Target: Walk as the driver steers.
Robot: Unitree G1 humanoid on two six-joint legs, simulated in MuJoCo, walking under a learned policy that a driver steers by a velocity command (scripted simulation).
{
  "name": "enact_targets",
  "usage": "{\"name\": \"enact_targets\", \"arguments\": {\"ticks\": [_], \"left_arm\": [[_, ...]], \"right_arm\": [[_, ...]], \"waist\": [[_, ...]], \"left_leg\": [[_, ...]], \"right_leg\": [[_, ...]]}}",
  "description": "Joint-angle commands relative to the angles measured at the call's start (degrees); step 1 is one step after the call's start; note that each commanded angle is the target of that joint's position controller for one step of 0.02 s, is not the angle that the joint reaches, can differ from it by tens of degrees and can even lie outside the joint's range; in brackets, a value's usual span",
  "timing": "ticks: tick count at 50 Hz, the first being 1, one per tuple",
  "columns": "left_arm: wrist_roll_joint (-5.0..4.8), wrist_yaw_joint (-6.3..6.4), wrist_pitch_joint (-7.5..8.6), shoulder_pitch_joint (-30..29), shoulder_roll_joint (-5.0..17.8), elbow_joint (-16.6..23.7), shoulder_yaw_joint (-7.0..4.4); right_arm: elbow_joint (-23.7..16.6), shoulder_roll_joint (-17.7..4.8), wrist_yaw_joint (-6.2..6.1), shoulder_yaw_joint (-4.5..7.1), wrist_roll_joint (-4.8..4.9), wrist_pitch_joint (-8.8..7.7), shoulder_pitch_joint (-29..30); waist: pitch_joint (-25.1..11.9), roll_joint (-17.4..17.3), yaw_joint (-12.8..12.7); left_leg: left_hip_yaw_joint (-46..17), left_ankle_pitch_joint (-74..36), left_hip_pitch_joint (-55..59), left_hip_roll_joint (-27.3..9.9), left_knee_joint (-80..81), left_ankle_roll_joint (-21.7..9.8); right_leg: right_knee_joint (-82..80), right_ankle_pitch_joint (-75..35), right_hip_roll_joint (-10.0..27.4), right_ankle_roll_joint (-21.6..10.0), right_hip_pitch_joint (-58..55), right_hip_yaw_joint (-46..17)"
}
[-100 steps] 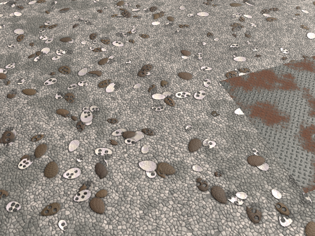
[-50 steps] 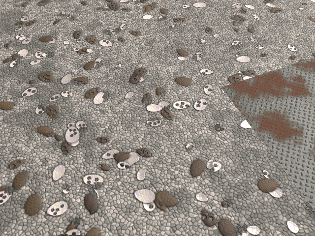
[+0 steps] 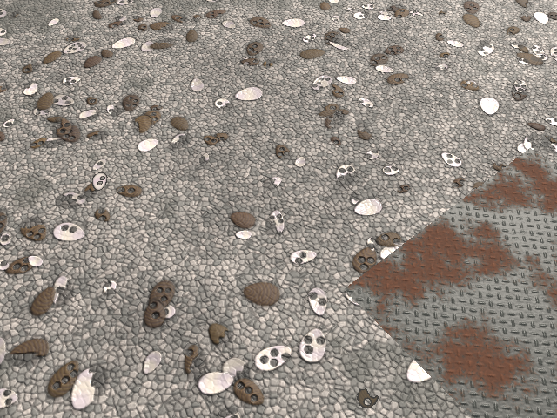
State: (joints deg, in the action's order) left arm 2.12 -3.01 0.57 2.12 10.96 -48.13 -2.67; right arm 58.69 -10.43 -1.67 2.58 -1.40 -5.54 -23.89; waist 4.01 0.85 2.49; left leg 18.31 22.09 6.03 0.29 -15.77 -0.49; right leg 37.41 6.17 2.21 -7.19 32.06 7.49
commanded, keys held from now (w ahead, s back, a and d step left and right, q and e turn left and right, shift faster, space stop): w+e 0.78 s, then w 0.22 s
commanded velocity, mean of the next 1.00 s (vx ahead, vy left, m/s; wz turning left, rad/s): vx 0.50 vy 0.00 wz -0.54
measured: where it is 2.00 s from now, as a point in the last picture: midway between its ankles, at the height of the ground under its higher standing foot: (418, 236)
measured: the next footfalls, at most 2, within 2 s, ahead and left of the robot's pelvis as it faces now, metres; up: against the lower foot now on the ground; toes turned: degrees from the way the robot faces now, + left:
right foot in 0.06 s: +0.18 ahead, -0.07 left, +0.00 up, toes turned -8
left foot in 0.62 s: +0.54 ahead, +0.01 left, +0.00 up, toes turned -23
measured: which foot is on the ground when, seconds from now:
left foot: down 0.00-0.04, up 0.06-0.60, down 0.62-1.00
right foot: up 0.00-0.04, down 0.06-0.60, up 0.62-1.00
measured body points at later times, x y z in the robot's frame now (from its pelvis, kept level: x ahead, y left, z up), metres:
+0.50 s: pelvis +0.27 -0.03 +0.01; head +0.30 -0.06 +0.46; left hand +0.30 +0.24 -0.11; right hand +0.41 -0.31 -0.09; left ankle +0.47 +0.07 -0.68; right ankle +0.14 -0.06 -0.73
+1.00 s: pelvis +0.52 -0.10 +0.01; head +0.54 -0.11 +0.46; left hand +0.81 -0.01 -0.09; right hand +0.36 -0.32 -0.12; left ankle +0.50 +0.03 -0.73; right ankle +0.56 -0.28 -0.68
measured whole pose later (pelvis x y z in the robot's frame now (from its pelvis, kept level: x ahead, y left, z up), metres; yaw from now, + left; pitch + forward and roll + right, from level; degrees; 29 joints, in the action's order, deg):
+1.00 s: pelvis +0.52 -0.10 +0.01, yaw -33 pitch +2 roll +1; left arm 2.3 -3.8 0.6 5.3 14.8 -42.0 -2.2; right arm 50.6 -13.9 0.8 2.6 -1.0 -5.1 -24.2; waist 1.5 2.3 3.7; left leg 10.2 14.5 -1.0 0.3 -13.9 -0.8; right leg 42.8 5.9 2.8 -2.4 35.2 -1.3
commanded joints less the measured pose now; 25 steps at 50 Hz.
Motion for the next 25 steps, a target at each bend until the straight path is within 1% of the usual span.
{"name": "enact_targets", "arguments": {"ticks": [1, 2, 3, 4, 5, 6, 7, 8, 9, 10, 11, 12, 14, 18, 20, 23, 25], "left_arm": [[0.16, 0.41, 0.59, 5.8, 4.9, 1.7, -1.67], [0.25, 0.72, 1.01, 11.8, 6.3, -0.1, -2.48], [0.93, 1.42, 1.47, 20.2, 9.5, -2.4, -3.90], [1.32, 2.15, 1.50, 21.1, 16.5, -1.9, -5.60], [-0.38, 2.29, 0.50, 22.2, 17.5, -1.0, -5.79], [-0.77, 2.86, 0.19, 19.2, 16.1, -1.3, -5.30], [-1.26, 3.06, 0.47, 16.6, 13.0, -1.4, -4.52], [-1.38, 3.20, 0.98, 13.9, 10.9, -1.0, -3.97], [-2.06, 3.35, 1.47, 12.5, 9.5, -0.8, -3.43], [-2.09, 3.27, 2.22, 12.7, 9.2, -0.7, -3.16], [-2.32, 3.23, 2.88, 13.5, 9.5, -1.0, -3.13], [-2.40, 3.18, 3.30, 14.4, 10.2, -1.2, -3.24], [-2.27, 3.16, 3.51, 16.9, 11.3, -1.4, -3.43], [-2.22, 3.02, 3.15, 22.0, 11.6, -1.5, -3.41], [-2.10, 3.17, 3.04, 24.0, 11.7, -1.6, -3.37], [-1.67, 3.55, 2.89, 26.5, 11.9, -1.6, -3.29], [-1.28, 3.85, 2.78, 27.2, 12.4, -1.4, -3.34]], "right_arm": [[-2.2, -10.9, -0.69, 2.32, -0.25, 0.83, -1.0], [-2.7, -11.7, -0.47, 2.55, -0.14, 1.41, -0.7], [-4.0, -11.8, -0.07, 2.57, 0.12, 1.63, 0.6], [-8.1, -4.9, 1.07, 1.25, 1.06, 1.36, -1.7], [-11.0, -8.9, 1.60, 2.04, 0.90, 0.57, 5.1], [-12.7, -8.7, 1.92, 1.81, 0.97, -0.22, 10.4], [-12.5, -8.4, 1.87, 1.54, 1.08, -0.89, 9.9], [-11.6, -8.4, 1.65, 1.70, 0.56, -0.64, 8.9], [-11.5, -7.9, 1.55, 1.66, -0.59, 0.51, 7.1], [-11.4, -7.4, 1.61, 1.56, -1.30, 1.66, 6.3], [-11.9, -7.0, 1.85, 1.50, -1.51, 2.56, 6.4], [-12.3, -6.7, 2.11, 1.43, -1.63, 3.17, 7.5], [-14.1, -6.8, 2.47, 1.32, -1.51, 3.74, 11.8], [-17.7, -7.3, 2.70, 1.07, -1.18, 4.06, 21.1], [-19.1, -7.4, 2.88, 0.81, -1.02, 3.93, 24.6], [-21.4, -7.4, 3.19, 0.22, -0.72, 3.41, 29.7], [-22.9, -7.8, 3.29, -0.05, -0.38, 2.86, 31.8]], "waist": [[-3.5, -6.9, -5.1], [-7.1, -6.4, -7.5], [-11.6, -2.8, -11.9], [-16.9, 10.4, -8.4], [-19.5, 6.0, -10.0], [-10.7, 1.8, -8.9], [-6.4, -1.4, -6.5], [-3.7, -3.8, -3.9], [-3.7, -3.6, -1.9], [-4.2, -2.2, -1.1], [-4.4, -1.7, -0.6], [-4.2, -1.6, -0.6], [-3.4, -0.4, -1.8], [-2.2, 1.6, -5.2], [-2.0, 2.2, -6.5], [-1.4, 2.8, -8.2], [-1.1, 3.3, -8.6]], "left_leg": [[-2.9, -66.6, 1.4, -16.4, -13.4, -6.0], [-2.7, -63.7, -0.7, -16.2, -23.5, -5.5], [-2.1, -50.6, -10.2, -14.9, -38.9, -3.7], [-3.2, -2.2, -35.7, -5.7, -60.6, -0.4], [-16.2, 8.4, -46.5, 1.2, -69.7, 0.6], [-19.6, 2.1, -52.2, -3.2, -67.8, -0.2], [-19.5, -2.6, -49.6, -5.3, -61.9, -0.4], [-19.7, -4.0, -45.7, -6.7, -57.2, -0.2], [-19.9, -4.6, -41.5, -7.2, -54.6, 0.6], [-20.0, -3.9, -38.9, -7.4, -52.8, 1.3], [-19.7, -3.5, -38.6, -7.3, -50.9, 2.1], [-19.1, -4.6, -39.0, -7.3, -48.8, 2.7], [-18.2, -9.0, -41.7, -7.0, -44.3, 3.5], [-18.2, -16.7, -46.9, -6.0, -35.1, 4.0], [-18.5, -19.1, -48.0, -5.0, -31.1, 3.8], [-18.4, -20.0, -48.3, -3.2, -25.4, 3.1], [-18.3, -19.3, -46.7, -1.9, -21.8, 2.2]], "right_leg": [[-1.8, 8.0, -5.8, -3.7, -8.0, 3.2], [-5.0, 8.4, -7.5, -5.2, -15.6, 2.6], [-10.0, 8.6, -4.7, -7.7, -28.8, -3.7], [-11.5, 8.9, 13.6, -15.9, -47.9, -32.0], [-20.9, 9.5, 17.9, -19.2, -50.2, -51.0], [-22.0, 6.1, 16.7, -16.9, -45.0, -40.8], [-22.7, -0.3, 14.7, -14.2, -37.7, -34.9], [-23.1, -7.5, 11.4, -11.7, -31.6, -29.7], [-23.9, -12.0, 9.4, -10.7, -27.5, -26.0], [-23.7, -17.2, 8.3, -10.8, -25.4, -24.5], [-23.8, -19.0, 7.2, -10.8, -24.8, -23.4], [-24.2, -19.1, 6.0, -10.4, -24.0, -22.2], [-25.0, -18.6, 4.4, -9.0, -24.0, -21.5], [-25.1, -16.5, 3.8, -6.6, -27.9, -23.6], [-24.2, -17.1, 3.8, -6.1, -30.5, -24.5], [-22.2, -20.1, 4.2, -6.3, -34.0, -26.0], [-20.3, -22.8, 4.9, -6.0, -35.6, -27.4]]}}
